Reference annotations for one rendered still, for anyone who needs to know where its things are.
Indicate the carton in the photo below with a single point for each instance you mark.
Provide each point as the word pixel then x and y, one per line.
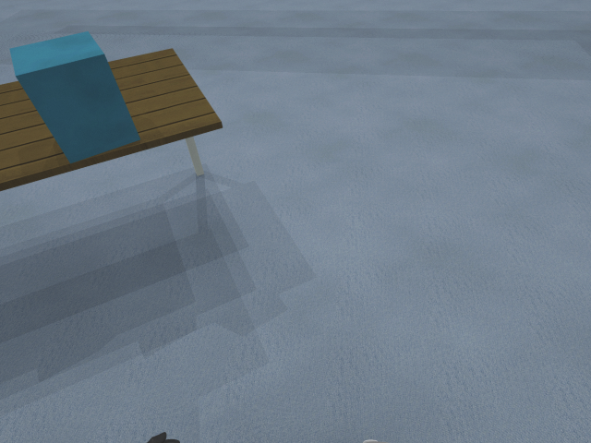
pixel 72 86

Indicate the table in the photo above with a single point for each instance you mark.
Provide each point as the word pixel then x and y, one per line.
pixel 163 100

